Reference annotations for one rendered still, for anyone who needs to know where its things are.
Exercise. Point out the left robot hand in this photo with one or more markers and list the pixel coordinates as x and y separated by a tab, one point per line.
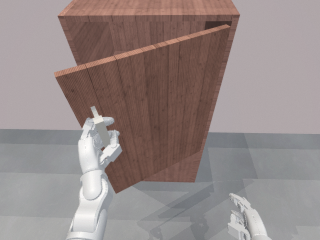
90	145

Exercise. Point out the handle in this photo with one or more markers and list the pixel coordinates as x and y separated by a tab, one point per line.
101	127

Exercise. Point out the cupboard door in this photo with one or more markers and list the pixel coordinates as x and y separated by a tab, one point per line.
159	96

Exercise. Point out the robot left forearm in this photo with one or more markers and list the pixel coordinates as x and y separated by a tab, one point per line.
95	196

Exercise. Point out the right robot hand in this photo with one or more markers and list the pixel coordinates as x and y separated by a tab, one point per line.
248	225

